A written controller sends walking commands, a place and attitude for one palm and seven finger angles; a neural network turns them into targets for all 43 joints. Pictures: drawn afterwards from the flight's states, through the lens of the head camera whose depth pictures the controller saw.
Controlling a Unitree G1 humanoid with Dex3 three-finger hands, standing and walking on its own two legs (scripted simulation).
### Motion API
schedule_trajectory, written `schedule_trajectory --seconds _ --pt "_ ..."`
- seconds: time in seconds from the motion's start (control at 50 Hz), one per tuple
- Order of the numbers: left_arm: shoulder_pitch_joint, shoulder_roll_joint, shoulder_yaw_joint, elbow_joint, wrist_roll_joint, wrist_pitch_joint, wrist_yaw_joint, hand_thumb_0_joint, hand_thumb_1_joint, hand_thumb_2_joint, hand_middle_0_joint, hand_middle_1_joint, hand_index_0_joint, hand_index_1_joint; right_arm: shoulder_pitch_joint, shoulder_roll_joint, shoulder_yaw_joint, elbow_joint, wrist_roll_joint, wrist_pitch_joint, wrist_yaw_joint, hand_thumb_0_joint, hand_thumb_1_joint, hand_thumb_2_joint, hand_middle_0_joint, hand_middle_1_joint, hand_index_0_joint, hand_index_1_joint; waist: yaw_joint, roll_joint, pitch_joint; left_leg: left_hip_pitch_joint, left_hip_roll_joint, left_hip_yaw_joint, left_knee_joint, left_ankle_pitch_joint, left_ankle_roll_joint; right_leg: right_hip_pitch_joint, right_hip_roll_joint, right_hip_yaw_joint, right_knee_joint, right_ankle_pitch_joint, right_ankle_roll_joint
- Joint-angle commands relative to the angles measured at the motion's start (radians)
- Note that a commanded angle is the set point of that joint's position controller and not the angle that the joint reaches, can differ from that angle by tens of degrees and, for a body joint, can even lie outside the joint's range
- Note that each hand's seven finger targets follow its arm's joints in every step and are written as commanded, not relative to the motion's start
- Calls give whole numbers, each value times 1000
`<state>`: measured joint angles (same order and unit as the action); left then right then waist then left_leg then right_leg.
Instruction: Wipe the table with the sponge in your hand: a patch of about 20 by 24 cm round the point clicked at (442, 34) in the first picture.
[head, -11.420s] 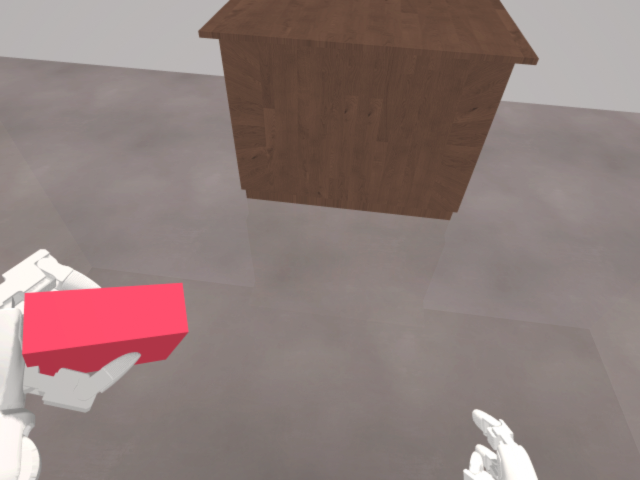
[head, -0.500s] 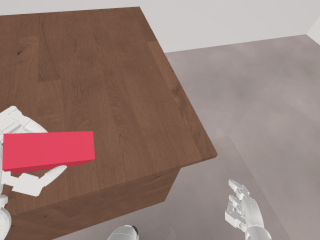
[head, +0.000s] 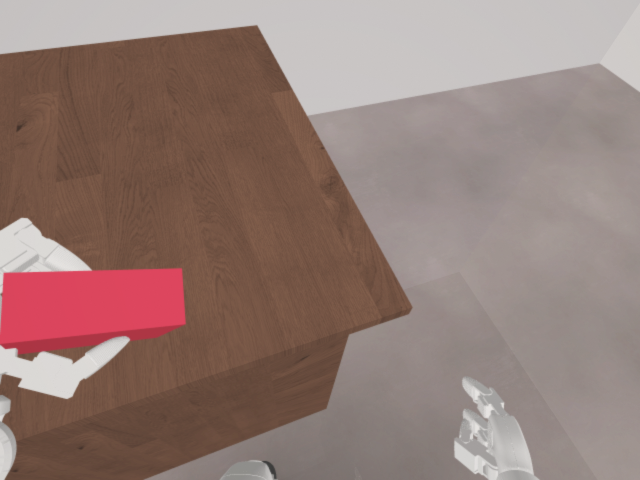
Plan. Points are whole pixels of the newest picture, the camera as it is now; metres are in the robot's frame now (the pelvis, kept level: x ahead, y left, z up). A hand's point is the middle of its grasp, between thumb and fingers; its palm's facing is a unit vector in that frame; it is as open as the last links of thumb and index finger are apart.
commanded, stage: shuffle to correct the standing spot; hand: left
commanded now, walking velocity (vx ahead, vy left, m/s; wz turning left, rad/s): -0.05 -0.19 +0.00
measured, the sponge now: (121, 310) +0.23 +0.21 +0.14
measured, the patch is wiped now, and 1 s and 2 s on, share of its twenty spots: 0.00 0.00 0.00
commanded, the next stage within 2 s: come to a stop and stand still in 0.40 s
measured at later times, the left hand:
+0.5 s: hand (124, 308) +0.23 +0.20 +0.16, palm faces +0.29 -0.85 -0.45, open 9.3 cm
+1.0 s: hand (78, 289) +0.24 +0.25 +0.15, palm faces +0.30 -0.88 -0.37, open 9.3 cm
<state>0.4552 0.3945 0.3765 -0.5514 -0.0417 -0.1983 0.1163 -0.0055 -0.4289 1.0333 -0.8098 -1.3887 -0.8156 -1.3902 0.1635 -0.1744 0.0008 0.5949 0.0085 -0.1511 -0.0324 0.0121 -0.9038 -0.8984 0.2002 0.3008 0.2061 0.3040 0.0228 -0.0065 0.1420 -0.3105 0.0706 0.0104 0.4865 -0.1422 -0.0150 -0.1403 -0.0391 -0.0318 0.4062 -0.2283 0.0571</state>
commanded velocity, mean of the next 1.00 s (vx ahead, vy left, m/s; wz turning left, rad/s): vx -0.07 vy -0.08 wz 0.00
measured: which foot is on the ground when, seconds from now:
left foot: down 0.00-1.00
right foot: down 0.00-1.00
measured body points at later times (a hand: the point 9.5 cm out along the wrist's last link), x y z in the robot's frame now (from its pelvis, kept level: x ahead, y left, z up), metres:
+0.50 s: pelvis +0.01 -0.04 +0.00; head +0.06 -0.02 +0.44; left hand +0.20 +0.24 +0.19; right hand +0.20 -0.27 -0.08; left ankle +0.08 +0.13 -0.74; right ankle -0.01 -0.16 -0.74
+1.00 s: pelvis +0.00 +0.02 -0.01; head +0.04 +0.05 +0.44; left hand +0.22 +0.29 +0.17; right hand +0.18 -0.22 -0.06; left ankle +0.08 +0.13 -0.74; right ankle -0.01 -0.16 -0.74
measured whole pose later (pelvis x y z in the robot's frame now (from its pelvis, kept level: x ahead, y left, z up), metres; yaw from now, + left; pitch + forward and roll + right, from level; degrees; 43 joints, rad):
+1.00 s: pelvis +0.00 +0.02 -0.01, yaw -3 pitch -1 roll -1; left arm 0.39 0.36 0.36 -0.49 -0.02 -0.22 0.08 -0.01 -0.43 1.04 -0.81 -1.40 -0.81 -1.40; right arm 0.20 -0.19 -0.01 0.55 0.01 -0.18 0.00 0.01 -0.90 -0.90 0.20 0.30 0.21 0.30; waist 0.01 -0.05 0.10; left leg -0.34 0.05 0.06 0.55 -0.19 0.01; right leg -0.20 -0.06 0.03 0.50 -0.28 0.05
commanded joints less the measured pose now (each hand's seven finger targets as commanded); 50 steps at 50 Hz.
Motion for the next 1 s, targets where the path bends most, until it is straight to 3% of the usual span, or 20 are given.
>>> schedule_trajectory --seconds 0.0,0.06,0.08,0.16,0.18,0.2,0.34,0.46,0.48,0.6,0.66,0.68,0.7,0.72,0.74,0.76,0.8,0.86,0.96,0.98 --pt "-51 145 98 -217 -20 -56 8 0 100 1300 -1200 -1600 -1200 -1600 -84 -144 -59 -169 7 -51 -5 0 -900 -900 200 300 200 300 -15 95 -203 117 46 -47 -114 -127 34 -38 20 10 -66 30 -53" --pt "-19 172 127 -229 -21 -41 12 0 100 1300 -1200 -1600 -1200 -1600 -96 -142 -59 -170 8 -44 -3 0 -900 -900 200 300 200 300 -10 79 -230 149 36 -23 -75 -48 28 -42 14 17 -54 73 -59" --pt "-29 117 74 -231 -30 -42 3 0 100 1300 -1200 -1600 -1200 -1600 -77 -136 -55 -171 4 -37 -1 0 -900 -900 200 300 200 300 -19 89 -221 129 42 -26 -73 -51 31 -43 14 10 -54 74 -58" --pt "-7 191 142 -262 -31 -33 11 0 100 1300 -1200 -1600 -1200 -1600 -98 -139 -60 -181 10 -31 -4 0 -900 -900 200 300 200 300 -9 96 -235 143 44 -22 -56 -16 27 -50 14 15 -35 85 -59" --pt "-11 132 89 -262 -39 -35 2 0 100 1300 -1200 -1600 -1200 -1600 -76 -136 -59 -179 5 -23 -4 0 -900 -900 200 300 200 300 -18 99 -231 128 49 -25 -53 -3 32 -41 18 6 -33 99 -58" --pt "-20 164 114 -273 -41 -36 1 0 100 1300 -1200 -1600 -1200 -1600 -82 -142 -65 -188 8 -24 -6 0 -900 -900 200 300 200 300 -15 106 -220 120 55 -29 -52 6 30 -47 17 10 -28 101 -57" --pt "16 169 123 -259 -52 -26 -9 0 100 1300 -1200 -1600 -1200 -1600 -69 -144 -71 -188 9 -5 -11 0 -900 -900 200 300 200 300 -19 47 -219 117 44 -2 11 45 23 -58 -8 23 -25 143 -68" --pt "52 204 157 -290 -48 -25 -9 0 100 1300 -1200 -1600 -1200 -1600 -86 -135 -67 -193 8 5 -16 0 -900 -900 200 300 200 300 -1 87 -227 133 57 -12 14 231 21 -57 8 18 -3 218 -57" --pt "58 169 124 -293 -54 -32 -19 0 100 1300 -1200 -1600 -1200 -1600 -63 -138 -70 -193 1 12 -15 0 -900 -900 200 300 200 300 -8 69 -236 123 65 -12 13 238 24 -49 16 6 -2 220 -50" --pt "58 178 138 -259 -58 -24 9 0 100 1300 -1200 -1600 -1200 -1600 -76 -140 -68 -185 15 7 -23 0 -900 -900 200 300 200 300 -21 7 -230 129 5 0 90 -8 14 -110 -77 96 -49 143 -95" --pt "76 204 164 -245 -50 -15 25 0 100 1300 -1200 -1600 -1200 -1600 -97 -149 -61 -173 15 2 -30 0 -900 -900 200 300 200 300 -19 23 -208 147 12 -20 46 -26 22 -134 -64 81 -40 77 -91" --pt "59 157 119 -249 -52 -20 20 0 100 1300 -1200 -1600 -1200 -1600 -84 -142 -55 -171 10 5 -30 0 -900 -900 200 300 200 300 -26 16 -202 125 20 -29 19 -31 31 -107 -44 52 -32 63 -78" --pt "41 179 136 -258 -49 -23 21 0 100 1300 -1200 -1600 -1200 -1600 -96 -148 -59 -177 13 -1 -31 0 -900 -900 200 300 200 300 -19 34 -191 112 25 -36 1 -33 34 -95 -33 49 -27 63 -70" --pt "-884 942 721 -343 81 -128 -13 0 100 1300 -1200 -1600 -1200 -1600 85 -171 -110 -86 -51 -73 -48 0 -900 -900 200 300 200 300 67 -238 -200 -9 -11 94 96 23 16 -69 -79 165 -110 349 -74" --pt "-382 349 296 137 9 -81 -48 0 100 1300 -1200 -1600 -1200 -1600 28 -75 -65 -86 -24 -80 -38 0 -900 -900 200 300 200 300 12 -280 -251 47 -112 49 75 41 1 -47 -125 181 -5 522 -150" --pt "-274 242 208 119 -5 -66 -36 0 100 1300 -1200 -1600 -1200 -1600 18 -155 -92 -146 11 -92 -32 0 -900 -900 200 300 200 300 23 -53 -300 159 -78 66 18 122 1 -33 -109 198 67 556 -144" --pt "-200 181 111 -15 -7 -83 -52 0 100 1300 -1200 -1600 -1200 -1600 0 -165 -82 -153 8 -83 -5 0 -900 -900 200 300 200 300 25 75 -314 205 -13 53 25 253 27 -44 -46 86 72 340 -69" --pt "-77 74 9 -112 -10 -74 -41 0 100 1300 -1200 -1600 -1200 -1600 -56 -143 -62 -171 20 -89 30 0 -900 -900 200 300 200 300 20 66 -263 157 10 18 -29 72 37 -72 -12 42 28 77 -58" --pt "-102 225 181 -229 13 -108 3 0 100 1300 -1200 -1600 -1200 -1600 -71 -163 -52 -193 8 -71 15 0 -900 -900 200 300 200 300 11 159 -188 -29 39 -75 -204 -349 51 -31 46 -8 60 -134 -54" --pt "-115 203 179 -220 12 -120 6 0 100 1300 -1200 -1600 -1200 -1600 -57 -164 -54 -193 4 -70 12 0 -900 -900 200 300 200 300 8 193 -201 -48 54 -97 -218 -381 63 -4 48 -16 84 -126 -58"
